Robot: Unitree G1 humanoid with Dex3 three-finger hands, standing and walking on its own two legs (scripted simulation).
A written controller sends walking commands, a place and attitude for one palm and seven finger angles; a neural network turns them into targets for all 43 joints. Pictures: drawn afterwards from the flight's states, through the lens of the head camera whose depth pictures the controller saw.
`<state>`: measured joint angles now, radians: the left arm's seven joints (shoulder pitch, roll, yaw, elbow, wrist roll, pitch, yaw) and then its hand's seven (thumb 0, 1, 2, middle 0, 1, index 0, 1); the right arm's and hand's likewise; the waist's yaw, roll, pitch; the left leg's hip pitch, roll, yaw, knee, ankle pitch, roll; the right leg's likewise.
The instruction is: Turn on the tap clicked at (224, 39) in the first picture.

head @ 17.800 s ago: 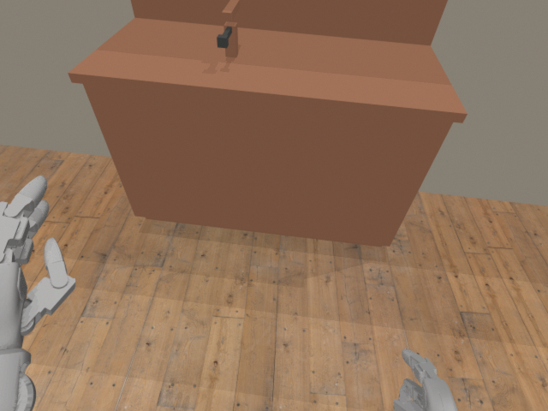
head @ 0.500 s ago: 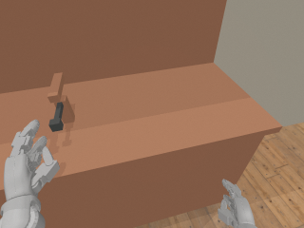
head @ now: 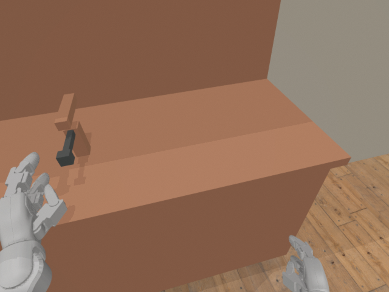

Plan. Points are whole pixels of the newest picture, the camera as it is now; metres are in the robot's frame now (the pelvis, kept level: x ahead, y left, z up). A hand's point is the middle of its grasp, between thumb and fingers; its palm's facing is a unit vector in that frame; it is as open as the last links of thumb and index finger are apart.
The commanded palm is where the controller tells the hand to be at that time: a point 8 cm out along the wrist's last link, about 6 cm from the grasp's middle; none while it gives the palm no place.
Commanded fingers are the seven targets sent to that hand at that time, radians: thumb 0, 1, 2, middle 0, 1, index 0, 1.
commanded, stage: reach beside the lever's end, fingers flat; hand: left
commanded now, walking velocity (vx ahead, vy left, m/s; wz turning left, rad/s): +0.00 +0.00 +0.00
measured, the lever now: (65, 157) +0.35 +0.36 +0.10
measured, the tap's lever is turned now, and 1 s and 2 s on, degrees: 0 0 0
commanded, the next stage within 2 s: push the lever round in 2.00 s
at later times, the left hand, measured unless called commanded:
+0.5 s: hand (47, 190) +0.23 +0.31 +0.14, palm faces +0.59 -0.80 -0.10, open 7.5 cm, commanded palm +0.19 +0.35 +0.14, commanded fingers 0.00 0.90 0.90 -0.19 -0.26 -0.19 -0.26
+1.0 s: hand (38, 180) +0.27 +0.37 +0.12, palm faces +0.61 -0.79 -0.09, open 7.6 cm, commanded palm +0.22 +0.40 +0.12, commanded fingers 0.00 0.90 0.90 -0.17 -0.20 -0.17 -0.20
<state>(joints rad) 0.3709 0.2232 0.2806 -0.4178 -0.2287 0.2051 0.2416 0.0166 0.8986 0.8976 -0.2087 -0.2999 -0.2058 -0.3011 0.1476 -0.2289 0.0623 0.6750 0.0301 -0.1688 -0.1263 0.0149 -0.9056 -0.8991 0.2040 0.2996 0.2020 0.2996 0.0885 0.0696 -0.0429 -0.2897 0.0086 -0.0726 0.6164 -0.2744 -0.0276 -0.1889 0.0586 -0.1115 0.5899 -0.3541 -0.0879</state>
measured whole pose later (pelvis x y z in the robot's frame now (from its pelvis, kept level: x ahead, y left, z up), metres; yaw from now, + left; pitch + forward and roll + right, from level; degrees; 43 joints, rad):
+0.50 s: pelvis +0.00 +0.01 +0.00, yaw -1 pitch -1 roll +0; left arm 0.21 0.27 0.42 -0.14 -0.25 0.10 0.15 0.02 0.90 0.90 -0.20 -0.28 -0.20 -0.28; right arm 0.17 -0.25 0.03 0.71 0.04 -0.21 -0.14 0.01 -0.91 -0.90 0.20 0.30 0.20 0.30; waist 0.07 0.06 -0.04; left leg -0.33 0.00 -0.05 0.61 -0.27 -0.01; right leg -0.24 0.04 -0.09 0.59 -0.35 -0.07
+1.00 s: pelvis +0.00 +0.04 +0.00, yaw +0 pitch +1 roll -1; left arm 0.04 0.31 0.46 0.07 -0.21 0.05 0.14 0.02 0.90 0.90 -0.18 -0.22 -0.18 -0.22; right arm 0.17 -0.24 0.04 0.71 0.03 -0.18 -0.12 0.01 -0.91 -0.90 0.20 0.30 0.20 0.30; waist 0.06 0.04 -0.03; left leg -0.38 -0.03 -0.04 0.64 -0.27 0.02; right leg -0.28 0.02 -0.09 0.60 -0.34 -0.03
